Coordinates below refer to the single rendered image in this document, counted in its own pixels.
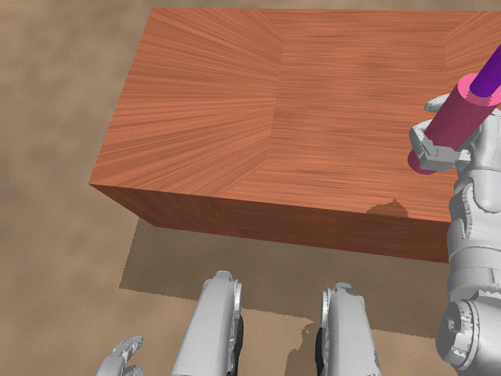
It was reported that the right robot hand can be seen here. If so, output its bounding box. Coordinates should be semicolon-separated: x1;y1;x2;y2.
409;93;501;178

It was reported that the left robot foot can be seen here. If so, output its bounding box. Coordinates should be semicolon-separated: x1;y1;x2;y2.
227;315;243;376

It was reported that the left robot hand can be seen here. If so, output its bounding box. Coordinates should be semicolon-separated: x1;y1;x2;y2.
95;335;143;376

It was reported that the bottle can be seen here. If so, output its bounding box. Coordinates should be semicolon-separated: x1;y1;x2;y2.
408;44;501;175

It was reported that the right robot arm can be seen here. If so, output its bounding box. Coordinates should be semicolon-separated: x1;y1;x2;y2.
435;169;501;376

